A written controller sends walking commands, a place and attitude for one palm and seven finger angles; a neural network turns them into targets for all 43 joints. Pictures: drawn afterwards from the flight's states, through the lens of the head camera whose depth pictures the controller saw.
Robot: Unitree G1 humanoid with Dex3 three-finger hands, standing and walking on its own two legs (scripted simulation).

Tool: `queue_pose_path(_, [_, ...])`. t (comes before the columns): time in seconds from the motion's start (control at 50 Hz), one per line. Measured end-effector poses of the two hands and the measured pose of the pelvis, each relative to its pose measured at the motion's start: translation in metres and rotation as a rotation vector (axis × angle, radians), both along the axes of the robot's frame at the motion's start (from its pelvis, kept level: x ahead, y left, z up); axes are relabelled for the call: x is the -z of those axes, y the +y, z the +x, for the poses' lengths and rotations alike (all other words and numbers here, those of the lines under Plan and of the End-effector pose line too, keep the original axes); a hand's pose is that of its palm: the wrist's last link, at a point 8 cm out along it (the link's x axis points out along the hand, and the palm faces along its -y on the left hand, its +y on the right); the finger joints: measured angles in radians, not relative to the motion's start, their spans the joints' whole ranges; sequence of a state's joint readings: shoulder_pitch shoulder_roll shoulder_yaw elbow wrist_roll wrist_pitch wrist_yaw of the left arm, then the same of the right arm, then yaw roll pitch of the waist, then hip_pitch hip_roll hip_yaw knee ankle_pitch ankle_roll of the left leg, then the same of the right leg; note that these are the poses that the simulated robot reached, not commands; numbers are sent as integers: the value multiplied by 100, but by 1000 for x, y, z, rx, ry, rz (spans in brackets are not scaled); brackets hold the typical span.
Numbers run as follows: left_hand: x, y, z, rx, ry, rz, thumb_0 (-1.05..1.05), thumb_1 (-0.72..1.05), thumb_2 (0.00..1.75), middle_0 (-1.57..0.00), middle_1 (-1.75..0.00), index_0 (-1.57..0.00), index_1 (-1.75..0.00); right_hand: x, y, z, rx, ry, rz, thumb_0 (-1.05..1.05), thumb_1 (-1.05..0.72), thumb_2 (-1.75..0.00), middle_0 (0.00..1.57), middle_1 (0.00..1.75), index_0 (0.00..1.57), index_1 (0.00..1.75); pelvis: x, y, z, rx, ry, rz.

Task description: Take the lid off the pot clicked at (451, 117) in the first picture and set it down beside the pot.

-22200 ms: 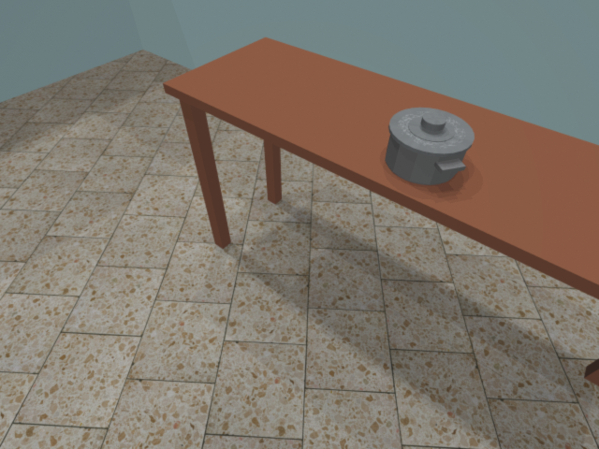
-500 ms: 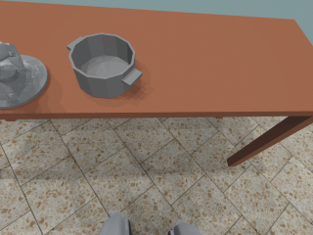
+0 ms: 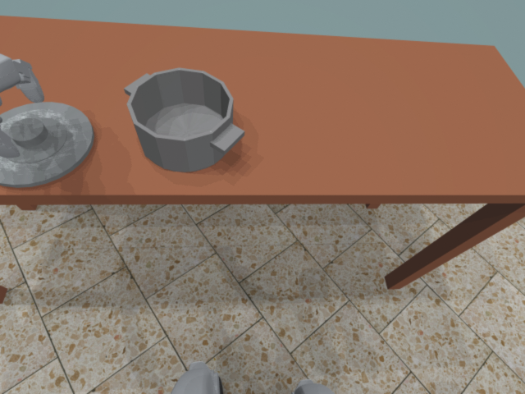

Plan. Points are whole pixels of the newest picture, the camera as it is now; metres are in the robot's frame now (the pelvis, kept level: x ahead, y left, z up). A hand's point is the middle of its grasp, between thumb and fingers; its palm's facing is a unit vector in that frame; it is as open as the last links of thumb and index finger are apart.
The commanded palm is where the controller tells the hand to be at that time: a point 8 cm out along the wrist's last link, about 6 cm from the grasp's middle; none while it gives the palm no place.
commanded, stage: raise the empty hand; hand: left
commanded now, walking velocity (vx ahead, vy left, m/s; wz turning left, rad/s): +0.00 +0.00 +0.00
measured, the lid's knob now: (28, 132) +0.51 +0.35 +0.05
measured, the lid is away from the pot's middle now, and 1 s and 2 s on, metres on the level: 0.24 0.24 0.24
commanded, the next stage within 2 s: draw the hand back to the body in 0.88 s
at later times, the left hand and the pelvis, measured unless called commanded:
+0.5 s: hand out of the picture +0.48 +0.34 +0.16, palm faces -0.37 -0.11 -0.92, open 11.0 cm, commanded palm +0.51 +0.33 +0.24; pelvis +0.01 -0.01 +0.01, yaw +0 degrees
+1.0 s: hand out of the picture +0.49 +0.34 +0.20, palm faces -0.35 -0.12 -0.93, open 11.0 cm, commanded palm +0.51 +0.34 +0.26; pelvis +0.02 -0.01 +0.02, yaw +0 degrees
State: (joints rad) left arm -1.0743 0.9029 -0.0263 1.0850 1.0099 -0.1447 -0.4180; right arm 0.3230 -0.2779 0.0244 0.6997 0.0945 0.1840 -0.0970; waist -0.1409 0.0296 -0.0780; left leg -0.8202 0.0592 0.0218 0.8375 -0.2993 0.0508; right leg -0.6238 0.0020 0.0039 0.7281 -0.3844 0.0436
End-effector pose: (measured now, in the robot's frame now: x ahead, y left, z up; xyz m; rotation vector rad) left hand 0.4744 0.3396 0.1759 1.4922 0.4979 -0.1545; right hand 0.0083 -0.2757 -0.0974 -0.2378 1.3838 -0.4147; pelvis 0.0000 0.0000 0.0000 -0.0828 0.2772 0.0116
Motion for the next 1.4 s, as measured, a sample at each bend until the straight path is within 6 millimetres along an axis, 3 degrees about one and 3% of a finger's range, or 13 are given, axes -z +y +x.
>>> queue_pose_path(0.52, [-48,-2,9,-57,-20,7,0,-2,69,-37,-83,-38,-83,-6,-8,10,8,-13,16,1,-90,-90,21,30,20,30,-9,-6,11,1,-25,15])
queue_pose_path(0.86, [-82,-3,15,-100,-57,11,0,-2,69,-38,-83,-38,-83,-8,-13,28,-2,-41,34,1,-90,-90,21,30,20,30,-14,-12,20,-1,-34,22])
queue_pose_path(1.16, [-83,-3,7,-96,-80,11,0,-2,69,-38,-83,-38,-83,-8,-13,39,-3,-47,68,1,-90,-90,20,30,20,30,-18,-15,24,-4,-47,29])
queue_pose_path(1.4, [-77,-8,-29,-52,-111,29,0,-3,69,-38,-83,-38,-83,-9,-5,84,-73,-151,127,1,-90,-90,20,30,20,30,-21,-16,17,-23,-97,36])
